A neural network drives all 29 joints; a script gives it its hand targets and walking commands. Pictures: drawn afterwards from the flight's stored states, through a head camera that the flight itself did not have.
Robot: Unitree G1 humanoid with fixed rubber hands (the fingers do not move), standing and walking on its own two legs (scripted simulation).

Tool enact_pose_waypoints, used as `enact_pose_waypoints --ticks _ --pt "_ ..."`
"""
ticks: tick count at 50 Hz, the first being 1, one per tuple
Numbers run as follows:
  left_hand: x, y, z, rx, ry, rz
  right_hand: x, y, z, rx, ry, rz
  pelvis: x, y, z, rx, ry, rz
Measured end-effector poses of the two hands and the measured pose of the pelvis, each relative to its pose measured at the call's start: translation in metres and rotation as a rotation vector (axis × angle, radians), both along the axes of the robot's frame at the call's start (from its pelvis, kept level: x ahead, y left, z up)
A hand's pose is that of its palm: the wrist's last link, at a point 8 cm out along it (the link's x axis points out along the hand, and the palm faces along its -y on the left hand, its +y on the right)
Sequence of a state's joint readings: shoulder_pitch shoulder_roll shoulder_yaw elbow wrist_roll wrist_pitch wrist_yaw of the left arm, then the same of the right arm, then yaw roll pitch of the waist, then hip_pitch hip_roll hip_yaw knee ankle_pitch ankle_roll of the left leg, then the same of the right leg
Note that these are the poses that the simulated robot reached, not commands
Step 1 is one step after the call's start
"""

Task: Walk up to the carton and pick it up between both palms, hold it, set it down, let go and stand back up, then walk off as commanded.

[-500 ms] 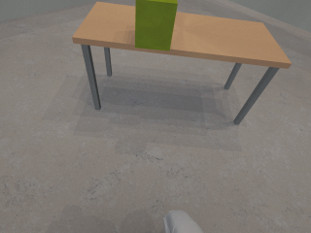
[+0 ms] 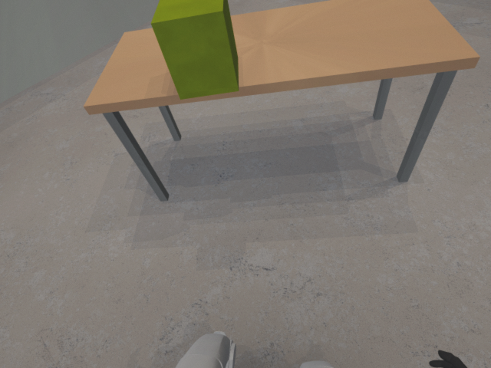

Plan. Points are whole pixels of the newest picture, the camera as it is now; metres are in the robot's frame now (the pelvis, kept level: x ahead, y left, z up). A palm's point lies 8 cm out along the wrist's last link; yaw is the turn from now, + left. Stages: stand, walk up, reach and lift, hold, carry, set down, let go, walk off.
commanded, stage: walk off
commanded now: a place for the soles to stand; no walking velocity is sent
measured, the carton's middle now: (201, 43) +1.02 +0.14 +0.02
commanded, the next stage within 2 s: none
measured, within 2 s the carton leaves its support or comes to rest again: neither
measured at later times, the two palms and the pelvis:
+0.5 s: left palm (65, 340) +0.19 +0.37 -0.10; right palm (411, 344) +0.16 -0.24 -0.09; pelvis +0.07 +0.07 +0.00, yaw -2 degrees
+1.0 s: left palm out of the picture +0.08 +0.40 -0.06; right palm out of the picture +0.08 -0.25 -0.11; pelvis -0.02 +0.08 -0.01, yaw +3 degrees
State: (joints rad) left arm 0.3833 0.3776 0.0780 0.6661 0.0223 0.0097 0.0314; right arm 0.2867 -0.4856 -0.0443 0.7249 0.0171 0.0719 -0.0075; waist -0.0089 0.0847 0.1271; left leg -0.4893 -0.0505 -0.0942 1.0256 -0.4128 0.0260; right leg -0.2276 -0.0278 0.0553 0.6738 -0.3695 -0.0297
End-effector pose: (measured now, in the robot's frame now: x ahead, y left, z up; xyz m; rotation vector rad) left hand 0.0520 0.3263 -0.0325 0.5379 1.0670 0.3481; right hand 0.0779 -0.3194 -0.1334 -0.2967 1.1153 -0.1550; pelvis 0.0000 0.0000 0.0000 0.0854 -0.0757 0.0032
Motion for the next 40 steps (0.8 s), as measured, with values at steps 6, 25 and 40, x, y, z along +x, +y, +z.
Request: enact_pose_waypoints --ticks 6,25,40 --pt "0.063 0.013 0.001 0.019 -0.029 -0.053 0.013 0.011 -0.006 -0.001 0.049 -0.036 0.028 0.015 -0.002 -0.02 0.03 -0.034" --pt "0.137 0.046 -0.071 -0.189 -0.046 -0.057 0.078 0.082 0.044 -0.095 -0.016 -0.061 0.071 0.069 -0.005 -0.117 0.049 -0.035" --pt "0.071 0.046 -0.038 -0.099 -0.082 -0.025 0.04 0.076 0.013 -0.011 -0.042 -0.031 0.017 0.055 -0.009 -0.066 -0.008 -0.003"
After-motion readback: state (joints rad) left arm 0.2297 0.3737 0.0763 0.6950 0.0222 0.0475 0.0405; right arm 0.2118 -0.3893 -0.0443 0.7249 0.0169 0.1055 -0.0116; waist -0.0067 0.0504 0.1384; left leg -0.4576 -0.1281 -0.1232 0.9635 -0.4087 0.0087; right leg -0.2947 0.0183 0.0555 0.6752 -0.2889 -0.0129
